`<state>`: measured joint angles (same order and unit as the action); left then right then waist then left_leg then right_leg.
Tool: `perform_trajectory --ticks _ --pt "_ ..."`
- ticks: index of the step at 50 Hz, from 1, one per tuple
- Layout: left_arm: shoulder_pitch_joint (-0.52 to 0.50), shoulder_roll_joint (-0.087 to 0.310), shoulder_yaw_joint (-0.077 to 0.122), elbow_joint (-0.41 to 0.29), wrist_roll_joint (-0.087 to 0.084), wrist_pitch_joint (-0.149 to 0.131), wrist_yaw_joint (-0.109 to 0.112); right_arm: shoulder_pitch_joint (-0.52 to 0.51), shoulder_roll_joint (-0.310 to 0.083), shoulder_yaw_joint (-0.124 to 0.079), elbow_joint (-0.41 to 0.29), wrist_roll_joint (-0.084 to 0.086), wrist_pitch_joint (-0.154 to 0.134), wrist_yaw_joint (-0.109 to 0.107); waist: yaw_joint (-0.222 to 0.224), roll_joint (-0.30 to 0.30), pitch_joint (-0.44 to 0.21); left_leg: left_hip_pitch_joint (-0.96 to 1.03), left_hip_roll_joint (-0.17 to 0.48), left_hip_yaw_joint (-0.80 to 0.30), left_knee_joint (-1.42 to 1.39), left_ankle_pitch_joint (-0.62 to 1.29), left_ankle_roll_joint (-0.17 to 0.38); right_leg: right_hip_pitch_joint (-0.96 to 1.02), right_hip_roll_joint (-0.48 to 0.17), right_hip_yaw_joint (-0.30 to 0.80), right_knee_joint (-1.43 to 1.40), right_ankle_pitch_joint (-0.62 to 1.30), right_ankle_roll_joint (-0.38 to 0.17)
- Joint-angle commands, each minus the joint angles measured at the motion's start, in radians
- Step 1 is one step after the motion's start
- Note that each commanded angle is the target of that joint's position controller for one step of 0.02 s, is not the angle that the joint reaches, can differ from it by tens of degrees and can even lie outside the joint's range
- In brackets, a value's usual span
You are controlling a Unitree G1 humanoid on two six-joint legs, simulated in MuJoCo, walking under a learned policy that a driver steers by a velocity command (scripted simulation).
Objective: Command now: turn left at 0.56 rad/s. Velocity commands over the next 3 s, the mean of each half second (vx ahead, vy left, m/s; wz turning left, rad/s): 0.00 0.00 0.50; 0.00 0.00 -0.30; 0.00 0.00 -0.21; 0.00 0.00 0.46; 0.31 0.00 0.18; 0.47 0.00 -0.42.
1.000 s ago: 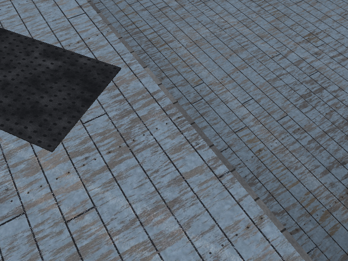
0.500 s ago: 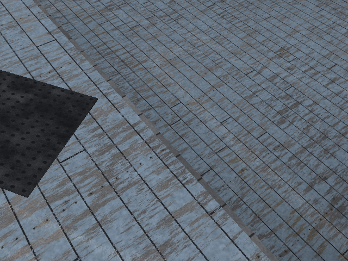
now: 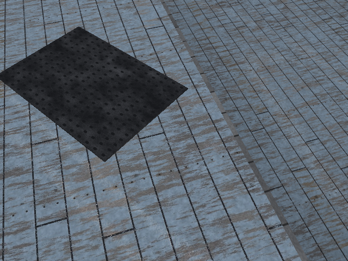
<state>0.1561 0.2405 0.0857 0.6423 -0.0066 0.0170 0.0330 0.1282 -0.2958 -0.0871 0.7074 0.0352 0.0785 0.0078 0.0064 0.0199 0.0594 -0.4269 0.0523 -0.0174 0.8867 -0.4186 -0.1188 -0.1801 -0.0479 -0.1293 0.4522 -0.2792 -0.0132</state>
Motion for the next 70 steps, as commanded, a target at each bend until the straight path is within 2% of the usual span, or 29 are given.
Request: perform_trajectory --ticks 1,4,5,6,7,8,11,21,25,27,28,29,31,34,40,43,44,46,49,53,55,56,57,58,60,61,65,67,70 --pt "0.007 0.217 0.071 -0.053 -0.019 -0.010 -0.015 -0.053 -0.093 -0.023 -0.106 0.000 -0.002 0.009 0.028 -0.199 -0.111 -0.013 -0.016 0.071 -0.136 0.009 0.033 0.158 -0.265 0.147 -0.050 0.633 -0.209" --pt "-0.009 0.203 0.068 -0.038 -0.042 -0.024 -0.028 0.022 -0.103 -0.041 -0.097 -0.004 0.010 0.019 -0.033 -0.173 -0.141 0.195 -0.063 0.099 -0.443 0.267 0.115 0.085 -0.227 0.065 0.097 0.546 -0.118" --pt "0.040 0.163 0.058 -0.024 -0.026 -0.029 -0.031 0.085 -0.175 -0.066 -0.089 -0.008 0.005 0.010 -0.043 -0.030 -0.179 0.408 0.002 -0.039 -0.506 0.570 0.169 -0.085 -0.162 -0.008 0.262 0.334 -0.028" --pt "0.007 0.076 0.022 -0.079 0.042 -0.031 -0.029 0.123 -0.304 -0.089 -0.102 -0.016 -0.008 -0.006 -0.021 0.303 -0.193 0.593 0.287 -0.430 -0.457 1.043 0.340 -0.440 -0.011 -0.036 0.575 -0.394 0.078" --pt "-0.071 0.127 0.031 -0.093 0.038 -0.029 -0.016 0.141 -0.255 -0.069 -0.112 -0.057 -0.041 0.008 -0.101 0.198 -0.286 0.518 0.367 -0.497 -0.476 0.999 0.502 -0.488 0.031 0.149 0.745 -0.472 0.089" --pt "-0.104 0.161 0.039 -0.095 0.014 -0.022 -0.009 0.099 -0.225 -0.057 -0.104 -0.060 -0.062 0.012 -0.085 0.135 -0.226 0.465 0.306 -0.405 -0.501 0.864 0.474 -0.504 0.011 0.182 0.786 -0.397 0.081" --pt "-0.067 0.180 0.051 -0.065 0.026 -0.008 0.016 -0.033 -0.163 -0.034 -0.107 -0.016 -0.069 -0.014 -0.010 0.095 -0.136 0.343 0.178 -0.296 -0.527 0.666 0.358 -0.471 -0.001 0.201 0.702 -0.175 0.082" --pt "-0.049 0.130 0.020 -0.044 0.007 -0.017 -0.001 -0.012 -0.172 -0.023 -0.095 -0.035 -0.058 -0.030 -0.036 0.139 -0.138 0.229 0.126 -0.335 -0.530 0.361 0.346 -0.274 0.035 0.191 0.353 -0.069 0.099" --pt "0.000 0.101 0.003 -0.021 0.003 -0.029 -0.023 -0.031 -0.085 0.022 -0.070 -0.048 -0.061 -0.018 -0.015 0.128 -0.140 0.175 0.118 -0.315 -0.497 0.339 0.320 -0.083 0.014 0.166 0.134 -0.008 0.071" --pt "0.012 0.098 -0.009 -0.011 0.021 -0.037 -0.032 0.026 -0.043 0.042 -0.032 -0.058 -0.075 -0.012 -0.006 0.070 -0.127 0.121 0.058 -0.262 -0.477 0.243 0.238 0.072 -0.003 0.200 -0.064 0.232 0.041" --pt "-0.004 0.174 0.001 -0.033 0.027 -0.037 -0.026 0.074 -0.052 0.040 -0.024 -0.080 -0.086 -0.011 -0.055 -0.053 -0.128 0.099 -0.015 -0.190 -0.398 0.136 0.182 0.097 -0.106 0.316 -0.047 0.456 0.000" --pt "-0.055 0.197 0.002 -0.028 0.026 -0.037 -0.027 0.117 -0.061 0.033 -0.017 -0.075 -0.093 -0.012 -0.120 -0.172 -0.123 0.171 -0.064 -0.116 -0.427 0.103 0.138 -0.022 -0.126 0.350 -0.037 0.358 -0.079" --pt "-0.046 0.179 0.003 -0.034 0.014 -0.039 -0.035 0.006 -0.130 0.012 -0.023 -0.065 -0.087 -0.027 -0.044 -0.155 -0.073 0.222 -0.074 -0.079 -0.383 0.151 0.114 -0.119 -0.090 0.369 -0.079 0.149 -0.080" --pt "-0.019 0.201 0.008 -0.042 0.001 -0.042 -0.026 0.006 -0.102 0.008 -0.032 -0.056 -0.071 -0.040 -0.036 -0.188 -0.068 0.206 -0.079 -0.051 -0.346 0.169 0.123 -0.123 -0.089 0.415 -0.064 0.185 -0.079" --pt "-0.016 0.190 0.013 -0.106 -0.008 -0.009 -0.009 0.040 -0.091 -0.016 -0.033 -0.042 -0.077 -0.029 -0.016 -0.042 -0.107 0.227 -0.022 -0.071 -0.404 0.201 0.172 -0.178 -0.011 0.402 0.082 0.190 -0.069" --pt "0.010 0.157 0.007 -0.126 -0.006 0.007 -0.014 0.063 -0.140 -0.032 -0.038 -0.052 -0.079 -0.032 -0.015 0.186 -0.116 0.304 0.275 -0.331 -0.534 0.430 0.364 -0.343 0.091 0.210 0.401 -0.170 0.015" --pt "-0.005 0.182 0.017 -0.133 -0.005 0.010 -0.018 0.066 -0.131 -0.026 -0.051 -0.057 -0.085 -0.038 -0.033 0.164 -0.115 0.308 0.357 -0.382 -0.544 0.566 0.429 -0.397 0.058 0.209 0.592 -0.329 0.030" --pt "0.001 0.174 0.022 -0.130 -0.015 0.020 -0.025 0.026 -0.137 -0.024 -0.061 -0.044 -0.091 -0.046 -0.006 0.062 -0.095 0.310 0.332 -0.286 -0.531 0.619 0.406 -0.444 0.005 0.232 0.690 -0.303 0.050" --pt "-0.019 0.110 -0.005 -0.134 -0.015 0.026 -0.045 0.004 -0.168 -0.038 -0.050 -0.030 -0.071 -0.048 -0.021 0.100 -0.102 0.295 0.226 -0.094 -0.508 0.644 0.333 -0.349 -0.007 0.151 0.498 -0.172 0.055" --pt "0.021 0.137 0.014 -0.133 -0.024 0.029 -0.063 0.016 -0.179 -0.045 -0.040 -0.011 -0.055 -0.043 -0.009 0.142 -0.155 0.279 0.228 -0.005 -0.438 0.592 0.287 -0.154 0.044 0.053 0.199 -0.036 0.020" --pt "0.093 0.175 0.039 -0.110 -0.013 0.036 -0.046 0.083 -0.129 -0.034 -0.007 -0.007 -0.064 -0.036 0.009 0.027 -0.157 0.156 0.165 0.094 -0.257 0.359 0.181 0.048 0.066 0.102 -0.015 0.176 -0.038" --pt "0.123 0.302 0.069 -0.135 -0.015 0.032 -0.027 0.075 -0.068 -0.014 -0.037 -0.059 -0.064 -0.032 0.000 -0.258 -0.138 -0.136 0.047 0.178 0.056 -0.079 0.070 0.213 -0.184 0.473 -0.071 0.550 -0.139" --pt "0.125 0.337 0.063 -0.163 0.026 0.008 -0.035 -0.023 -0.082 -0.012 -0.085 -0.056 -0.071 -0.036 0.045 -0.302 -0.191 -0.254 -0.058 0.016 0.267 -0.283 0.041 0.140 -0.365 0.717 -0.087 0.660 -0.341" --pt "0.112 0.293 0.051 -0.161 0.030 -0.014 -0.040 -0.044 -0.117 -0.022 -0.077 -0.037 -0.070 -0.039 0.057 -0.184 -0.180 -0.263 -0.032 -0.055 0.361 -0.238 0.042 0.117 -0.326 0.658 -0.101 0.578 -0.342" --pt "0.014 0.216 0.026 -0.157 0.005 -0.027 -0.028 -0.003 -0.132 -0.031 -0.033 -0.031 -0.062 -0.051 -0.001 -0.109 -0.148 -0.242 0.004 -0.072 0.345 -0.074 0.047 0.072 -0.216 0.501 -0.086 0.436 -0.226" --pt "-0.028 0.180 0.011 -0.158 -0.005 -0.026 -0.023 0.017 -0.137 -0.034 -0.020 -0.035 -0.057 -0.053 -0.020 -0.123 -0.150 -0.207 0.012 -0.068 0.325 -0.018 0.038 0.052 -0.192 0.448 -0.083 0.470 -0.203" --pt "-0.053 0.069 -0.030 -0.131 0.018 -0.042 -0.018 0.070 -0.053 -0.004 0.033 -0.019 -0.048 -0.035 -0.037 -0.131 -0.179 -0.010 0.031 -0.045 0.130 0.101 0.010 0.019 -0.127 0.295 -0.103 0.493 -0.175" --pt "-0.043 0.079 -0.023 -0.105 0.024 -0.043 -0.020 0.037 -0.030 0.013 0.028 -0.020 -0.052 -0.030 -0.010 -0.134 -0.155 0.058 0.044 -0.035 -0.035 0.084 0.009 0.024 -0.128 0.283 -0.118 0.414 -0.172" --pt "-0.031 0.136 -0.002 -0.076 0.026 -0.031 -0.020 0.006 -0.084 0.005 0.004 -0.011 -0.049 -0.031 0.018 -0.152 -0.097 0.077 0.033 -0.008 -0.123 0.008 0.016 0.014 -0.168 0.325 -0.127 0.296 -0.207"
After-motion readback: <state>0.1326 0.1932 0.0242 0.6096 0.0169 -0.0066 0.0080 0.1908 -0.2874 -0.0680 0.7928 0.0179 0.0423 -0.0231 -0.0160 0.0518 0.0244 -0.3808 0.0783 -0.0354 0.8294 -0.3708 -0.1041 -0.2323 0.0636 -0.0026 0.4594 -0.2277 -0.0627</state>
